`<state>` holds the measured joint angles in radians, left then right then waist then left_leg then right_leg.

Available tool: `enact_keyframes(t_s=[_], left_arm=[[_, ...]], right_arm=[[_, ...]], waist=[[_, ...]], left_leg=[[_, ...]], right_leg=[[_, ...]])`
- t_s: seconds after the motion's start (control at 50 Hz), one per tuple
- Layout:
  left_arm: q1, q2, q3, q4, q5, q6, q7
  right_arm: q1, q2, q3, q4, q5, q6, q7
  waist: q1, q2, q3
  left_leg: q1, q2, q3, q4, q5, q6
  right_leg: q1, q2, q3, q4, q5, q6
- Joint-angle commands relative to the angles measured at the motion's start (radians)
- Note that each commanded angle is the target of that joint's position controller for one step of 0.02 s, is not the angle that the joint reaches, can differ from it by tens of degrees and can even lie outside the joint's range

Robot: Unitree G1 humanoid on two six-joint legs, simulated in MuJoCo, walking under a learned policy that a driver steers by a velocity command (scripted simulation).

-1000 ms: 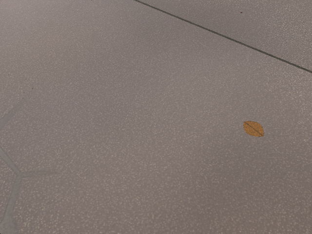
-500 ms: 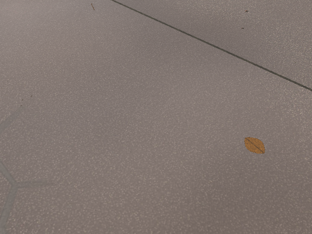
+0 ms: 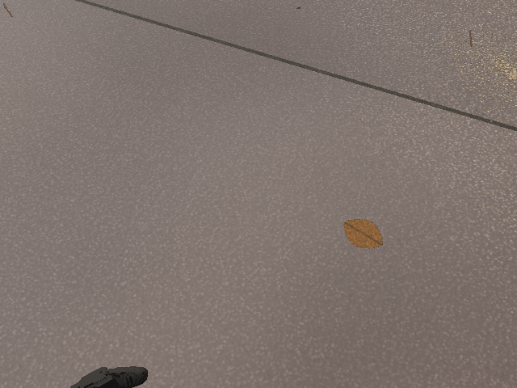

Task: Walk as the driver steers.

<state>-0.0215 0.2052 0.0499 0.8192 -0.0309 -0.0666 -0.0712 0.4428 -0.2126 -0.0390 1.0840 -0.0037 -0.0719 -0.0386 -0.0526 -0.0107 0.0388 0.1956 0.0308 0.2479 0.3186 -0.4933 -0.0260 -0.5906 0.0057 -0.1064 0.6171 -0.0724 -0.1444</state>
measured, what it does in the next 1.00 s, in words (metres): walks ahead: right foot, then left foot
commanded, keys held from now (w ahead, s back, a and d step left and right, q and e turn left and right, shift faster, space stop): w+e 0.38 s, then e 0.02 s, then q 0.60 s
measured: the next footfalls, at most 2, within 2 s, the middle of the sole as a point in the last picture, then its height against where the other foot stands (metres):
right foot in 0.02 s outside the picture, level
left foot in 0.48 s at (228, 372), level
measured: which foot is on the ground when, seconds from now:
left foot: down 0.00-0.02, up 0.04-0.46, down 0.48-0.90, up 0.92-1.00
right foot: up 0.00-0.00, down 0.02-0.50, up 0.52-0.88, down 0.90-1.00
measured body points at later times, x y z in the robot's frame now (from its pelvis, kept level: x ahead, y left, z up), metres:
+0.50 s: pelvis +0.29 +0.00 +0.01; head +0.32 -0.01 +0.46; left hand +0.39 +0.28 -0.11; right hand +0.45 -0.29 -0.07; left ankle +0.45 +0.08 -0.71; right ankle +0.16 -0.08 -0.71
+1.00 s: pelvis +0.39 -0.03 +0.03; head +0.41 -0.06 +0.48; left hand +0.56 +0.23 -0.06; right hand +0.49 -0.33 -0.09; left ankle +0.42 +0.09 -0.66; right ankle +0.40 -0.15 -0.71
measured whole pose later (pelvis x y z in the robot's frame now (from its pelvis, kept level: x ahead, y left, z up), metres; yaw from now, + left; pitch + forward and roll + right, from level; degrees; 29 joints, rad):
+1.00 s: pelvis +0.39 -0.03 +0.03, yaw -3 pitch +2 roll +1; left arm 0.17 0.26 0.06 0.71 0.03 -0.02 0.03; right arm 0.20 -0.32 -0.09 0.74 0.01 0.02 -0.03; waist -0.02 0.04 0.01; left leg -0.51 -0.09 -0.12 0.90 -0.46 -0.02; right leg -0.31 0.00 0.02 0.49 -0.22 -0.02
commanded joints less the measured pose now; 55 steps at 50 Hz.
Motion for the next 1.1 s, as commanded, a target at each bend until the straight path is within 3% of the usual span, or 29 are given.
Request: enact_keyframes(t_s=[0.02, 0.04, 0.06, 0.08, 0.1, 0.12, 0.16, 0.2, 0.3, 0.38, 0.44, 0.48, 0.5, 0.52, 0.54, 0.56, 0.58, 0.62, 0.66, 0.72, 0.8, 0.88, 0.9, 0.92, 0.94, 0.96, 0.98, 1.02, 1.1], left_arm=[[0.365, 0.244, 0.102, 0.016, -0.002, 0.009, 0.015], [0.38, 0.335, 0.118, -0.013, 0.003, 0.017, 0.033], [0.408, 0.279, 0.092, 0.001, 0.023, 0.014, 0.039], [0.383, 0.212, 0.077, 0.004, 0.031, 0.002, 0.043], [0.29, 0.176, 0.065, -0.01, 0.022, -0.015, 0.035], [0.217, 0.143, 0.053, -0.03, 0.021, -0.026, 0.031], [0.16, 0.141, 0.047, -0.053, 0.026, -0.029, 0.035], [0.187, 0.167, 0.051, -0.052, 0.019, -0.03, 0.049], [0.284, 0.211, 0.065, -0.054, 0.01, -0.018, 0.078], [0.35, 0.207, 0.064, -0.042, 0.003, -0.007, 0.08], [0.375, 0.19, 0.058, -0.037, 0.015, 0.012, 0.093], [0.366, 0.151, 0.043, -0.043, 0.024, 0.017, 0.099], [0.358, 0.116, 0.026, -0.066, 0.039, 0.011, 0.1], [0.556, 0.076, 0.012, -0.034, 0.028, 0.002, 0.095], [0.6, 0.146, 0.018, -0.021, 0.021, 0.0, 0.087], [0.476, 0.212, 0.033, -0.039, 0.017, 0.009, 0.087], [0.366, 0.211, 0.033, -0.065, 0.026, 0.019, 0.092], [0.283, 0.184, 0.034, -0.103, 0.046, 0.032, 0.101], [0.304, 0.131, 0.023, -0.107, 0.036, 0.039, 0.112], [0.307, 0.133, 0.022, -0.103, 0.026, 0.048, 0.126], [0.228, 0.144, 0.026, -0.127, 0.025, 0.064, 0.125], [0.254, 0.149, 0.035, -0.128, 0.023, 0.038, 0.108], [0.28, 0.188, 0.047, -0.128, 0.03, 0.033, 0.109], [0.299, 0.255, 0.061, -0.141, 0.052, 0.038, 0.118], [0.262, 0.296, 0.071, -0.148, 0.089, 0.044, 0.108], [0.221, 0.249, 0.06, -0.17, 0.087, 0.036, 0.107], [0.162, 0.197, 0.047, -0.183, 0.07, 0.031, 0.109], [0.114, 0.175, 0.038, -0.193, 0.045, 0.029, 0.109], [0.183, 0.192, 0.045, -0.175, 0.05, 0.048, 0.123]], right_arm=[[-0.057, -0.216, -0.037, -0.095, 0.0, -0.001, -0.006], [0.022, -0.062, 0.005, -0.147, -0.01, -0.037, 0.018], [-0.041, -0.101, 0.002, -0.179, 0.025, -0.094, 0.042], [-0.157, -0.163, -0.018, -0.225, 0.062, -0.114, 0.047], [-0.192, -0.158, -0.018, -0.242, 0.055, -0.117, 0.04], [-0.196, -0.17, -0.031, -0.232, 0.033, -0.106, 0.027], [-0.148, -0.163, -0.042, -0.239, 0.013, -0.071, 0.021], [-0.173, -0.14, -0.041, -0.265, -0.005, -0.05, 0.018], [-0.403, -0.112, -0.027, -0.345, -0.011, -0.044, 0.013], [-0.498, -0.131, -0.026, -0.388, 0.01, -0.056, 0.031], [-0.467, -0.168, -0.037, -0.391, -0.004, -0.074, 0.05], [-0.348, -0.181, -0.043, -0.357, -0.028, -0.09, 0.055], [-0.231, -0.233, -0.051, -0.346, -0.05, -0.095, 0.054], [-0.133, -0.279, -0.064, -0.311, -0.051, -0.077, 0.056], [-0.099, -0.233, -0.058, -0.287, -0.002, -0.059, 0.066], [-0.166, -0.194, -0.045, -0.313, 0.016, -0.047, 0.067], [-0.241, -0.169, -0.032, -0.335, 0.006, -0.033, 0.066], [-0.305, -0.164, -0.026, -0.346, -0.003, -0.017, 0.061], [-0.304, -0.209, -0.044, -0.345, -0.009, 0.001, 0.056], [-0.285, -0.248, -0.067, -0.355, 0.006, 0.024, 0.038], [-0.288, -0.238, -0.073, -0.373, 0.02, 0.058, 0.019], [-0.297, -0.22, -0.072, -0.392, 0.027, 0.083, 0.004], [-0.275, -0.192, -0.064, -0.395, 0.027, 0.087, 0.001], [-0.239, -0.126, -0.046, -0.403, 0.016, 0.087, 0.005], [-0.24, -0.151, -0.058, -0.442, 0.018, 0.074, 0.006], [-0.22, -0.227, -0.079, -0.426, 0.009, 0.069, 0.008], [-0.191, -0.253, -0.093, -0.403, 0.018, 0.078, 0.01], [-0.16, -0.226, -0.093, -0.378, 0.013, 0.106, 0.002], [-0.26, -0.163, -0.069, -0.452, 0.028, 0.115, 0.016]], waist=[[0.267, 0.099, -0.191], [0.158, -0.217, -0.332], [0.185, -0.134, -0.453], [0.189, -0.098, -0.311], [0.126, 0.015, -0.173], [0.079, 0.068, -0.135], [0.014, 0.046, -0.084], [0.005, 0.02, -0.056], [0.086, -0.04, -0.02], [0.129, -0.075, -0.041], [0.111, -0.109, -0.072], [0.052, -0.115, -0.139], [0.007, -0.044, -0.263], [0.045, 0.232, -0.414], [0.043, 0.273, -0.458], [0.016, 0.167, -0.32], [0.017, 0.08, -0.238], [0.052, 0.061, -0.139], [0.076, 0.128, -0.136], [0.075, 0.151, -0.206], [0.058, 0.161, -0.167], [0.093, 0.167, -0.132], [0.096, 0.129, -0.145], [0.075, -0.065, -0.174], [0.048, -0.276, -0.127], [0.041, -0.201, -0.116], [0.018, -0.138, -0.101], [0.013, -0.104, -0.082], [0.068, -0.135, -0.079]], left_leg=[[-0.356, 0.192, -0.032, 0.639, 1.14, 0.063], [-0.817, -0.048, -0.082, 1.134, 0.14, -0.011], [-0.933, -0.074, -0.356, 1.262, -0.019, 0.027], [-1.007, -0.013, -0.376, 1.226, 0.04, 0.063], [-0.986, 0.035, -0.365, 1.106, 0.113, 0.069], [-0.912, 0.073, -0.357, 1.009, 0.142, 0.065], [-0.788, 0.105, -0.357, 0.91, 0.158, 0.042], [-0.765, 0.111, -0.327, 0.796, 0.19, 0.006], [-0.746, 0.042, -0.296, 0.377, 0.516, -0.031], [-0.694, -0.007, -0.305, 0.222, 0.576, -0.025], [-0.67, -0.028, -0.292, 0.153, 0.515, 0.015], [-0.494, -0.021, -0.264, 0.084, 0.638, 0.077], [-0.267, 0.119, -0.382, 0.156, 0.957, 0.145], [0.086, 0.35, -0.696, 0.196, 1.17, 0.352], [0.109, 0.402, -0.889, 0.122, 0.936, 0.394], [0.007, 0.341, -0.815, 0.092, 0.79, 0.345], [-0.116, 0.289, -0.723, 0.076, 0.758, 0.305], [-0.325, 0.212, -0.616, 0.04, 0.825, 0.275], [-0.405, 0.15, -0.542, 0.026, 0.897, 0.26], [-0.413, 0.152, -0.555, 0.015, 0.835, 0.271], [-0.488, 0.131, -0.615, -0.031, 0.431, 0.24], [-0.532, 0.081, -0.659, 0.029, 0.341, 0.185], [-0.591, 0.045, -0.636, 0.094, 0.267, 0.14], [-0.715, -0.053, -0.516, 0.33, 0.026, 0.078], [-0.852, -0.15, -0.364, 0.537, -0.139, 0.038], [-0.846, -0.083, -0.393, 0.715, -0.105, 0.01], [-0.855, -0.075, -0.388, 0.786, -0.042, -0.006], [-0.871, -0.059, -0.366, 0.884, 0.055, -0.047], [-0.881, -0.026, -0.298, 0.781, 0.139, -0.09]], right_leg=[[0.642, 0.018, 0.116, -0.061, -0.06, -0.1], [1.022, -0.299, 0.736, -0.155, -0.171, -0.314], [1.059, -0.364, 0.991, -0.331, -0.263, -0.338], [0.966, -0.314, 0.818, -0.342, -0.221, -0.263], [0.767, -0.263, 0.666, -0.355, -0.099, -0.22], [0.622, -0.218, 0.566, -0.364, -0.015, -0.186], [0.42, -0.168, 0.478, -0.4, 0.047, -0.176], [0.314, -0.15, 0.423, -0.425, 0.086, -0.18], [0.252, -0.073, 0.345, -0.408, -0.004, -0.113], [0.326, -0.098, 0.41, -0.333, -0.063, -0.083], [0.464, -0.128, 0.449, -0.181, 0.114, -0.047], [0.489, -0.075, 0.408, -0.024, 0.3, 0.008], [0.397, -0.023, 0.35, 0.191, 0.189, 0.056], [0.11, 0.108, 0.266, 0.526, -0.376, 0.135], [0.0, 0.08, 0.282, 0.65, -0.593, 0.157], [-0.066, 0.031, 0.267, 0.712, -0.537, 0.173], [-0.068, -0.003, 0.229, 0.687, -0.474, 0.181], [0.004, -0.045, 0.206, 0.527, -0.412, 0.184], [0.105, -0.015, 0.161, 0.356, -0.43, 0.193], [0.187, 0.017, 0.157, 0.22, -0.339, 0.206], [0.23, 0.033, 0.175, 0.107, -0.249, 0.195], [0.369, 0.036, 0.16, -0.177, -0.118, 0.161], [0.466, -0.044, 0.201, -0.243, -0.087, 0.132], [0.57, -0.275, 0.397, -0.286, -0.022, 0.049], [0.474, -0.425, 0.611, -0.346, 0.1, -0.094], [0.448, -0.424, 0.583, -0.342, 0.13, -0.132], [0.442, -0.36, 0.472, -0.318, 0.15, -0.092], [0.444, -0.283, 0.332, -0.293, 0.192, -0.046], [0.497, -0.264, 0.217, -0.301, 0.248, -0.074]])
Over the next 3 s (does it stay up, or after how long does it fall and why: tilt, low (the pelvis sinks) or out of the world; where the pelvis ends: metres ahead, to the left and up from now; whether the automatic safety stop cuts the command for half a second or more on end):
stays up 0.42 -0.04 0.03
